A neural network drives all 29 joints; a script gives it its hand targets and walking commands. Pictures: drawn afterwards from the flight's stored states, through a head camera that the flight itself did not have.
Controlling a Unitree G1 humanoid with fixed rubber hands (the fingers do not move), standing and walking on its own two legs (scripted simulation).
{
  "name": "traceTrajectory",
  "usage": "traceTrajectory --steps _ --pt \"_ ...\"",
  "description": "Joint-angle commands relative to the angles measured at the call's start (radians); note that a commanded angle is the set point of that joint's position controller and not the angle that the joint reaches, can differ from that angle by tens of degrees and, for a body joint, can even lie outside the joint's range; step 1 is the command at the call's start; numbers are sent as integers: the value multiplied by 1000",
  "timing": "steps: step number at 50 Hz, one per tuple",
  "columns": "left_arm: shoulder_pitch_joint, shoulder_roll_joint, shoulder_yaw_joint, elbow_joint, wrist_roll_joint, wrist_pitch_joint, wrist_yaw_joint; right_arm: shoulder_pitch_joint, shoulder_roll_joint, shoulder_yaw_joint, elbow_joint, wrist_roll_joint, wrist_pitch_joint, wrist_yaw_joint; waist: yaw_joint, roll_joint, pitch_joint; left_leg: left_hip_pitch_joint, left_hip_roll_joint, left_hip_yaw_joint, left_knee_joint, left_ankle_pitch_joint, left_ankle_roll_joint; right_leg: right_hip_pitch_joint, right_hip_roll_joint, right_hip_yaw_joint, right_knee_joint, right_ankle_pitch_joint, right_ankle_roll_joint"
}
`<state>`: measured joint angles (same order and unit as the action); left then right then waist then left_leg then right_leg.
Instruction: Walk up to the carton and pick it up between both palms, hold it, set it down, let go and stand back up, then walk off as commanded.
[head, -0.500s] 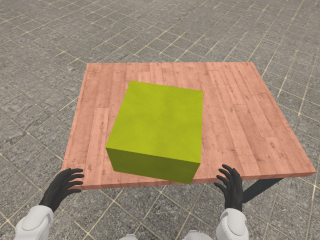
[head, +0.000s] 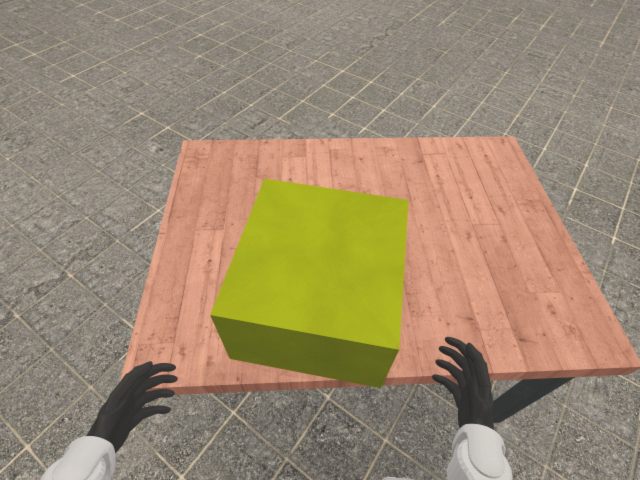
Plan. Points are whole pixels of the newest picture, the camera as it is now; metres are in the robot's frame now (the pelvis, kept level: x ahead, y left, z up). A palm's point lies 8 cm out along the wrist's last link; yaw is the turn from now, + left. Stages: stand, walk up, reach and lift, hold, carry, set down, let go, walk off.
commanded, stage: set down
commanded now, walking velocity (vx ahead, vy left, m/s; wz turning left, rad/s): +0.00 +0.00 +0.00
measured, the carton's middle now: (319, 278) +0.45 +0.01 -0.12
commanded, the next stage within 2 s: let go in 1.54 s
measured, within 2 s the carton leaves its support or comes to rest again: neither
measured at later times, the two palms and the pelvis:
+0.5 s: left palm (132, 475) +0.15 +0.24 -0.07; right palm (505, 443) +0.17 -0.21 -0.06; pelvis +0.00 -0.01 +0.01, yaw +0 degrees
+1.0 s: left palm (163, 471) +0.15 +0.21 -0.07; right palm (515, 452) +0.16 -0.22 -0.07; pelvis +0.00 -0.02 +0.01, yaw +0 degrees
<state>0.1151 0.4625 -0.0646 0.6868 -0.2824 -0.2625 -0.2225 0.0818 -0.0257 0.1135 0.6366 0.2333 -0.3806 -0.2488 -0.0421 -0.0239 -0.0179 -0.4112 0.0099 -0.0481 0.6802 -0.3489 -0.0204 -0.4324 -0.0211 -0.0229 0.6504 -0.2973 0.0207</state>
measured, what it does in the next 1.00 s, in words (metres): stands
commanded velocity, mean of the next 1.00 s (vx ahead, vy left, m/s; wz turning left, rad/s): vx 0.00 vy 0.00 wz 0.00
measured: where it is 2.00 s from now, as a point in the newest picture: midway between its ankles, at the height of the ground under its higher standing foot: outside the picture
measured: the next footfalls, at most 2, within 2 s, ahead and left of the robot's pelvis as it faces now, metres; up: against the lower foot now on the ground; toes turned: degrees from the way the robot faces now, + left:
none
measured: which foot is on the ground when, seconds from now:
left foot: down 0.00-1.00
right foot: down 0.00-1.00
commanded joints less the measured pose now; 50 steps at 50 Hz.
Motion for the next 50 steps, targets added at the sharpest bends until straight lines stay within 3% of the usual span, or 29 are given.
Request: traceTrajectory --steps 1,2,3,5,6,7,8,10,11,12,14,16,17,23,24,26,28,29,30,34,36,38,39,43,44,45,47,49,50 --pt "35 203 177 -272 21 -23 -5 107 -50 -39 -201 -123 -81 -5 98 69 -229 259 -14 103 -108 480 -32 380 46 55 -169 348 -32" --pt "20 164 162 -202 37 -4 -1 93 -85 -43 -114 -131 -75 15 70 89 -166 295 -8 86 -132 478 -44 325 53 50 -183 341 -33" --pt "36 194 181 -245 27 -17 0 86 -57 -24 -137 -126 -77 11 92 120 -186 288 -19 92 -120 482 -39 354 41 57 -182 384 -28" --pt "57 181 190 -271 26 -24 5 92 -40 -25 -150 -122 -94 5 87 65 -149 317 -20 105 -138 446 -24 331 41 55 -188 354 -17" --pt "26 87 135 -182 77 38 36 24 -161 -67 48 -149 -62 52 78 179 -123 325 0 75 -185 433 -56 305 69 21 -206 243 -47" --pt "68 100 157 -193 66 34 40 30 -139 -65 -19 -144 -66 54 119 109 -136 298 -7 92 -178 420 -55 338 70 13 -225 193 -37" --pt "29 164 163 -218 25 10 29 41 -103 -47 -110 -131 -71 37 108 69 -148 279 -29 115 -170 406 -37 358 65 39 -227 245 -18" --pt "62 67 148 -160 113 64 64 27 -204 -118 118 -154 -52 84 68 151 -121 335 -7 77 -197 470 -70 311 91 -12 -225 224 -41" --pt "92 139 162 -248 53 25 46 67 -118 -94 -85 -143 -72 58 98 81 -176 303 -30 108 -153 500 -46 373 68 26 -235 287 -28" --pt "89 106 164 -247 65 30 52 66 -140 -114 -12 -149 -76 66 68 103 -179 337 -30 98 -163 516 -52 343 70 19 -220 331 -27" --pt "75 47 172 -195 135 71 88 6 -210 -126 120 -149 -49 115 93 173 -169 352 -18 87 -204 493 -67 331 90 -6 -228 235 -41" --pt "46 152 177 -289 32 8 58 57 -93 -99 -133 -145 -77 73 76 8 -170 283 -45 113 -189 432 -23 375 44 51 -249 290 -6" --pt "30 37 130 -208 88 63 79 -31 -174 -121 51 -150 -35 110 59 110 -110 327 -26 101 -228 378 -40 305 69 10 -257 174 -25" --pt "-5 38 119 -193 105 110 107 -27 -179 -142 57 -178 10 130 64 91 -77 274 -25 97 -267 267 -24 336 54 27 -272 110 -21" --pt "33 52 131 -240 57 76 95 24 -111 -136 -118 -177 -18 106 74 20 -127 264 -32 107 -255 274 -10 395 45 21 -266 153 -8" --pt "2 -24 106 -107 139 156 124 -51 -197 -130 81 -182 34 149 76 105 -67 286 -19 99 -287 225 -29 334 69 6 -287 30 -26" --pt "7 -38 109 -145 134 167 133 -29 -207 -170 44 -210 30 150 52 66 -79 263 -15 102 -292 255 -25 369 70 -20 -269 88 -22" --pt "-10 -31 117 -143 150 193 144 -70 -220 -185 32 -214 44 156 87 83 -79 253 -25 108 -286 268 -30 368 70 -10 -268 84 -26" --pt "23 10 124 -196 119 157 133 19 -146 -142 -60 -199 26 137 55 33 -100 266 -31 115 -270 286 -20 428 59 1 -287 154 -13" --pt "-38 -13 131 -207 153 181 149 -5 -195 -171 15 -231 51 150 45 9 -90 259 -29 105 -280 233 -2 385 42 13 -288 108 -7" --pt "-65 -34 124 -197 156 205 166 -47 -162 -164 12 -228 62 156 53 65 -79 250 -37 116 -296 209 -14 405 46 29 -306 66 -9" --pt "-53 8 142 -222 136 199 152 2 -128 -144 -94 -225 52 134 58 -33 -122 241 -45 126 -272 212 6 456 17 52 -305 116 4" --pt "-33 -36 137 -157 166 224 159 3 -158 -149 -7 -224 76 146 53 49 -44 272 -40 119 -290 223 -7 413 32 40 -313 80 -2" --pt "-35 -30 143 -248 158 239 171 9 -145 -162 -88 -224 75 148 70 -15 -99 263 -44 122 -279 266 -2 426 23 27 -303 153 4" --pt "-49 -62 139 -173 160 249 163 -20 -168 -152 -50 -241 82 152 44 -24 -91 268 -47 125 -292 237 -5 439 24 45 -313 145 3" --pt "-58 -62 135 -198 165 251 172 -7 -157 -165 -16 -248 95 158 43 34 -73 267 -37 112 -305 233 -6 426 29 24 -306 120 -9" --pt "-64 -87 142 -178 208 289 187 -29 -201 -169 29 -251 117 173 58 13 -26 263 -27 109 -315 151 -1 391 37 31 -324 -17 -16" --pt "-50 -115 129 -185 232 317 211 -29 -232 -199 86 -271 129 191 56 70 -58 263 -27 116 -330 197 -18 408 52 5 -298 36 -31" --pt "-80 -81 139 -202 204 307 199 -58 -207 -185 -13 -250 110 181 73 45 -39 252 -46 131 -315 201 -7 420 49 27 -310 87 -10"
